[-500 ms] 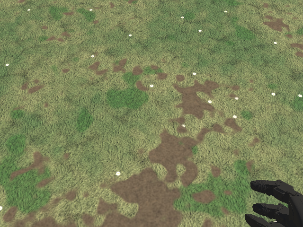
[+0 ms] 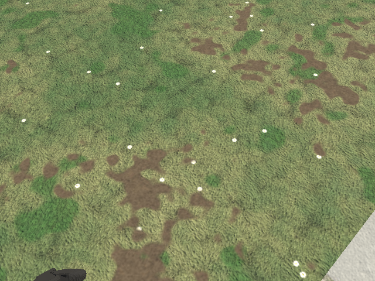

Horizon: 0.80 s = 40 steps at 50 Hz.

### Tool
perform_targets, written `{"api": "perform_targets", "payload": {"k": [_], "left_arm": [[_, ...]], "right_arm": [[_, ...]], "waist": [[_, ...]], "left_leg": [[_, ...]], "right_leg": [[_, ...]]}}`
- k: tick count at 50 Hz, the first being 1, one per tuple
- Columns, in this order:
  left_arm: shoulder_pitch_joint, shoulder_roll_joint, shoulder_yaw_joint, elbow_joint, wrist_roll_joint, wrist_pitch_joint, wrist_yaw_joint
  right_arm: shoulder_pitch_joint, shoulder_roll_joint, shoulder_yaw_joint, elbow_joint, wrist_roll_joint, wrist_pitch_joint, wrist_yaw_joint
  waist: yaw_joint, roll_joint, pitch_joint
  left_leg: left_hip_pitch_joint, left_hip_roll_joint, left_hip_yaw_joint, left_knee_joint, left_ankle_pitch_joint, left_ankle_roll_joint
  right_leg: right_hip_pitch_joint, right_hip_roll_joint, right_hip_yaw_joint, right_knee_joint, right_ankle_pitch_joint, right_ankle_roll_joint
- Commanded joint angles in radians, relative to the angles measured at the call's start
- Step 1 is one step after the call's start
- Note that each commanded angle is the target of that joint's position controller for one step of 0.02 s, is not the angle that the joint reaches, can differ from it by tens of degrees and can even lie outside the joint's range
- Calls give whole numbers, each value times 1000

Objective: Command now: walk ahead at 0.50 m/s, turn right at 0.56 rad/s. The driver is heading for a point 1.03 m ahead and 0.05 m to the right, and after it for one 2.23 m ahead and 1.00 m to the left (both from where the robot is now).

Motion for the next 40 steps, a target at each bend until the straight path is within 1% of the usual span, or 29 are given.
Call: {"api": "perform_targets", "payload": {"k": [1, 2, 3, 4, 5, 6, 7, 8, 11, 12, 14, 16, 18, 21, 22, 23, 24, 25, 26, 27, 28, 29, 31, 33, 35, 37, 38, 39, 40], "left_arm": [[384, 317, 126, 23, -10, 12, 37], [329, 358, 118, -23, -5, -9, 28], [321, 253, 89, -32, 0, -28, 15], [297, 215, 76, -22, 6, -40, 14], [233, 191, 69, -25, 4, -44, 16], [180, 159, 59, -36, 9, -45, 20], [152, 149, 53, -52, 20, -46, 25], [143, 152, 53, -54, 20, -49, 30], [161, 184, 61, -37, 17, -50, 51], [169, 192, 65, -29, 15, -44, 59], [182, 197, 68, -15, 7, -28, 73], [206, 201, 71, -2, 4, -11, 82], [224, 199, 73, 11, 1, 1, 87], [200, 172, 68, 10, 6, 10, 96], [177, 158, 64, 6, 7, 10, 97], [159, 135, 56, -1, 7, 9, 95], [178, 83, 37, -21, 23, 4, 93], [381, 35, 22, 6, 20, 5, 89], [446, 136, 36, 34, 13, 11, 85], [332, 196, 54, 38, 4, 30, 90], [255, 198, 57, 28, 6, 49, 98], [218, 189, 56, 21, 13, 66, 103], [213, 124, 38, 20, 14, 78, 97], [213, 78, 22, 32, 21, 66, 95], [196, 80, 19, 40, 23, 56, 92], [205, 85, 22, 58, 22, 55, 87], [211, 80, 21, 67, 26, 55, 84], [189, 84, 20, 60, 37, 55, 82], [165, 113, 21, 41, 50, 53, 84]], "right_arm": [[-5, -86, -6, -104, -31, -7, -9], [21, -24, 24, -151, -37, -41, 0], [-96, -134, 0, -163, -1, -66, 12], [-143, -135, 2, -181, 17, -80, 17], [-145, -117, 6, -172, -3, -86, 8], [-138, -126, 0, -163, -25, -81, 1], [-121, -128, -3, -158, -29, -70, 4], [-112, -121, -3, -155, -35, -61, 5], [-153, -87, 7, -162, -49, -38, -1], [-185, -76, 11, -171, -50, -35, -4], [-245, -51, 23, -182, -49, -35, 0], [-293, -47, 26, -192, -39, -36, 9], [-322, -63, 21, -203, -32, -35, 16], [-283, -105, 3, -193, -37, -44, 22], [-243, -110, -2, -182, -41, -51, 23], [-196, -116, -6, -172, -54, -59, 19], [-140, -159, -10, -179, -74, -64, 12], [-128, -183, -10, -175, -90, -50, 10], [-114, -140, -7, -167, -49, -34, 17], [-156, -85, 9, -188, -34, -25, 18], [-193, -57, 23, -189, -39, -13, 19], [-230, -37, 34, -190, -40, -2, 20], [-268, -50, 34, -173, -52, 12, 16], [-260, -63, 28, -159, -53, 17, 12], [-231, -83, 22, -144, -44, 21, 7], [-239, -87, 25, -138, -34, 28, 5], [-247, -79, 30, -136, -29, 32, 4], [-226, -60, 38, -125, -29, 31, 6], [-206, -41, 47, -116, -38, 26, 10]], "waist": [[191, -144, -251], [112, -268, -405], [181, -112, -375], [163, -89, -242], [115, 6, -167], [80, 1, -130], [54, -21, -121], [46, -23, -120], [43, -6, -76], [49, -11, -65], [70, -41, -72], [95, -68, -94], [104, -81, -98], [81, -105, -112], [60, -111, -120], [32, -92, -146], [24, 15, -259], [112, 270, -354], [109, 241, -402], [70, 146, -292], [65, 96, -236], [69, 97, -175], [96, 158, -108], [86, 185, -124], [65, 179, -163], [79, 162, -170], [91, 154, -158], [88, 137, -140], [77, 89, -129]], "left_leg": [[-471, 83, -28, 718, 469, 64], [-770, -112, -255, 985, -156, 28], [-876, -54, -384, 1021, -97, 48], [-909, -16, -367, 966, -12, 72], [-863, 29, -366, 873, 63, 76], [-795, 57, -368, 791, 111, 72], [-737, 67, -372, 763, 144, 65], [-715, 63, -364, 732, 162, 50], [-706, 32, -333, 596, 235, -2], [-700, 16, -325, 523, 281, -16], [-633, -28, -312, 360, 402, -24], [-571, -71, -307, 245, 510, -21], [-554, -91, -330, 179, 516, -12], [-532, -80, -364, 103, 467, 24], [-489, -73, -356, 65, 486, 45], [-389, -53, -340, -10, 612, 72], [-172, 102, -471, 33, 930, 131], [101, 342, -775, 76, 1235, 336], [80, 388, -928, 25, 905, 384], [-10, 315, -826, -4, 697, 343], [-97, 258, -735, -30, 541, 298], [-196, 221, -680, -62, 439, 281], [-354, 131, -553, -122, 346, 244], [-359, 108, -493, -115, 427, 253], [-317, 133, -503, -97, 451, 275], [-329, 136, -503, -84, 353, 265], [-365, 123, -492, -82, 271, 245], [-408, 102, -483, -87, 174, 202], [-455, 77, -460, -65, 83, 148]], "right_leg": [[705, -92, 290, -71, -34, -164], [900, -283, 873, -269, -239, -343], [889, -280, 833, -341, -277, -288], [773, -249, 687, -334, -219, -248], [630, -202, 571, -324, -106, -213], [523, -167, 486, -330, 14, -194], [456, -145, 452, -350, 80, -192], [424, -136, 432, -365, 140, -200], [339, -103, 329, -364, 390, -197], [322, -83, 294, -347, 458, -180], [288, -29, 238, -304, 483, -131], [282, -19, 253, -276, 424, -96], [315, -35, 312, -241, 361, -81], [407, -68, 400, -138, 323, -63], [420, -59, 407, -86, 328, -48], [411, -9, 383, 4, 323, -17], [327, 64, 327, 206, 107, 27], [70, 207, 270, 486, -606, 96], [6, 147, 282, 603, -596, 124], [-24, 114, 266, 657, -521, 151], [-27, 93, 235, 639, -463, 164], [-8, 73, 222, 596, -433, 174], [116, 47, 162, 404, -386, 176], [201, 44, 112, 242, -380, 173], [252, 36, 105, 121, -303, 162], [324, 40, 90, -18, -172, 142], [376, 46, 77, -104, -99, 125], [418, 35, 95, -161, -54, 104], [449, -32, 170, -177, -7, 73]]}}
